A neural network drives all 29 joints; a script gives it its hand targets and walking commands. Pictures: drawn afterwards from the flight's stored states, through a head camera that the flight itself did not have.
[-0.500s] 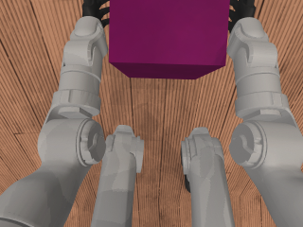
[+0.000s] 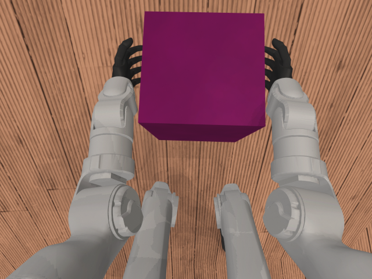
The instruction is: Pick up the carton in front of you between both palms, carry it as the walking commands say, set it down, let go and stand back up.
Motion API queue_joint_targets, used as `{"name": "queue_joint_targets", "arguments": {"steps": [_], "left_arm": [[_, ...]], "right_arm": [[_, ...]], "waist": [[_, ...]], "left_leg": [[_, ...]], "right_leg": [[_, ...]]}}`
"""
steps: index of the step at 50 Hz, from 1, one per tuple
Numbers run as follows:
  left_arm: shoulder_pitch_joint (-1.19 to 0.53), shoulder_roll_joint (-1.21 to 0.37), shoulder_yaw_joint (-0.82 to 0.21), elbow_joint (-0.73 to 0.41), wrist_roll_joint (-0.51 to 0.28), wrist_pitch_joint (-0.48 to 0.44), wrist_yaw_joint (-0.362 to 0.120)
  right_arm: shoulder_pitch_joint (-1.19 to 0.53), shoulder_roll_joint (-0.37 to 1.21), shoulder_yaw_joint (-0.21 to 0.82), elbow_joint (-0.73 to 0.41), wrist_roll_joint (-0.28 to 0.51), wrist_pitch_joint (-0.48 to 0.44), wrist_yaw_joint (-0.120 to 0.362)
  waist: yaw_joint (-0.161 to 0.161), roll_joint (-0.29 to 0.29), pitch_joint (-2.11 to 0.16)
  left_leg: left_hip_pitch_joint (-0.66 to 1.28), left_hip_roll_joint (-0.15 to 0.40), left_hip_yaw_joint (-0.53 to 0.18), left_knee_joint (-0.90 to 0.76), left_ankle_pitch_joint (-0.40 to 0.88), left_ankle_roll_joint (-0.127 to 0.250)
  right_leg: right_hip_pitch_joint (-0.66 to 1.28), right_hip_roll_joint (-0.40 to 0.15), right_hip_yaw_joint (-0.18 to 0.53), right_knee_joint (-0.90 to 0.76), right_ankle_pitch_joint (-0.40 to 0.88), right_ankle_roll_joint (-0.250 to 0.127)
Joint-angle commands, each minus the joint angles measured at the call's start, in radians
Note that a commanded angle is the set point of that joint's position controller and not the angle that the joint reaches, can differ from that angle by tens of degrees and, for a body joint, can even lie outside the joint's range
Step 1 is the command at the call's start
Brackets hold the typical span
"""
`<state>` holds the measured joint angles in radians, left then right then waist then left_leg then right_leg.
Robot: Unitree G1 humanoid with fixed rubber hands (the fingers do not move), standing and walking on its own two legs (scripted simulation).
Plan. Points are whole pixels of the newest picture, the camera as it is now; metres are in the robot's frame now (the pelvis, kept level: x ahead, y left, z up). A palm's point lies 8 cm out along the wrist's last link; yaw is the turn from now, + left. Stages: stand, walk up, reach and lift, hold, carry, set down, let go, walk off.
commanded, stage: reach and lift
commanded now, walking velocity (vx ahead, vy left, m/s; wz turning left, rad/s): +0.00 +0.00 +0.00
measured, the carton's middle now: (199, 91) +0.51 +0.00 -0.13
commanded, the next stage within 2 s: none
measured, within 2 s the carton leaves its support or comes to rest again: neither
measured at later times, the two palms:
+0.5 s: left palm (80, 68) +0.44 +0.15 +0.11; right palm (336, 70) +0.44 -0.15 +0.11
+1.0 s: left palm out of the picture +0.39 +0.15 +0.25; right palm out of the picture +0.39 -0.15 +0.25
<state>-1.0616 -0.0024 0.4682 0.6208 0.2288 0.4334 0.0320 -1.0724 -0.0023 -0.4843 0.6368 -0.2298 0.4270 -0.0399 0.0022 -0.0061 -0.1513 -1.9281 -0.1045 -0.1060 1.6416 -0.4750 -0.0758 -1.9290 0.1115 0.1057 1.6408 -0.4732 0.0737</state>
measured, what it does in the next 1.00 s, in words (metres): rises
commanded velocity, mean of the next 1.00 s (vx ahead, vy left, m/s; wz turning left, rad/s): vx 0.00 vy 0.00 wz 0.00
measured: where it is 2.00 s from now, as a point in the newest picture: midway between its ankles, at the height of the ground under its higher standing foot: (192, 233)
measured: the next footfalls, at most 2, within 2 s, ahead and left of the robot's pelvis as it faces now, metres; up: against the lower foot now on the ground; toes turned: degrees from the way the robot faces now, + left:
none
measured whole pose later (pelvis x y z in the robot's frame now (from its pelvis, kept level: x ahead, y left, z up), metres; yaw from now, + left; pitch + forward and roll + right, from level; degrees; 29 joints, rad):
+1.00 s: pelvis +0.09 +0.00 +0.24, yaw +0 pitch +5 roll +0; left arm -0.26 -0.15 0.27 0.41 0.23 0.50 0.01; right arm -0.27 0.15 -0.28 0.41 -0.23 0.49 -0.03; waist 0.00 0.00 -0.12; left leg -0.37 -0.05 -0.15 0.53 -0.25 -0.02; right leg -0.37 0.05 0.14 0.53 -0.25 0.02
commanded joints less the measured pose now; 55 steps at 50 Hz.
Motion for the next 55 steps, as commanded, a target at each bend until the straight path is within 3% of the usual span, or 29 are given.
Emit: {"name": "queue_joint_targets", "arguments": {"steps": [1, 19, 33, 48, 55], "left_arm": [[-0.64, -1.099, -0.587, 0.016, -0.212, -0.018, -0.264], [-0.262, -1.15, -0.588, 0.056, -0.148, -0.075, -0.248], [0.031, -1.158, -0.668, -0.02, -0.138, -0.073, -0.254], [0.31, -1.134, -0.802, -0.193, -0.185, 0.053, -0.266], [0.345, -1.105, -0.75, -0.218, -0.164, 0.141, -0.276]], "right_arm": [[-0.621, 1.114, 0.583, 0.038, 0.21, -0.01, 0.274], [-0.245, 1.165, 0.586, 0.07, 0.143, -0.07, 0.261], [0.046, 1.18, 0.684, -0.008, 0.144, -0.068, 0.262], [0.324, 1.151, 0.808, -0.193, 0.183, 0.059, 0.268], [0.367, 1.118, 0.756, -0.222, 0.163, 0.153, 0.28]], "waist": [[0.004, 0.001, -1.147], [-0.001, 0.009, -0.79], [0.0, 0.006, -0.59], [0.002, -0.002, -0.29], [-0.001, 0.006, -0.072]], "left_leg": [[0.689, -0.068, 0.196, -0.194, 0.277, 0.026], [0.985, -0.055, 0.113, -0.541, 0.25, 0.043], [1.339, -0.028, 0.059, -0.841, 0.37, 0.057], [1.733, -0.003, 0.032, -1.171, 0.517, 0.055], [1.774, 0.008, 0.036, -1.266, 0.376, 0.065]], "right_leg": [[0.697, 0.067, -0.188, -0.199, 0.272, -0.031], [0.977, 0.051, -0.112, -0.543, 0.242, -0.05], [1.337, 0.021, -0.059, -0.841, 0.365, -0.06], [1.732, -0.009, -0.031, -1.177, 0.518, -0.053], [1.772, -0.015, -0.04, -1.272, 0.373, -0.064]]}}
